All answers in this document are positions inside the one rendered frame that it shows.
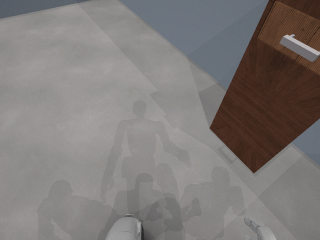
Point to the drawer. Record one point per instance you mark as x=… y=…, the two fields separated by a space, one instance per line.
x=284 y=20

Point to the left robot thigh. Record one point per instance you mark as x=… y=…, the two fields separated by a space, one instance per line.
x=126 y=228

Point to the robot right hand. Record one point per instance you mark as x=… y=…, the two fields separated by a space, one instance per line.
x=263 y=233

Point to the cabinet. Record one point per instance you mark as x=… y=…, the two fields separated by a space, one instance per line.
x=271 y=100

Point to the robot left shin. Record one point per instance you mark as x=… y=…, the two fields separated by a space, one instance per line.
x=129 y=215

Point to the handle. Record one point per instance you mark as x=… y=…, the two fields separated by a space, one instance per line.
x=300 y=48

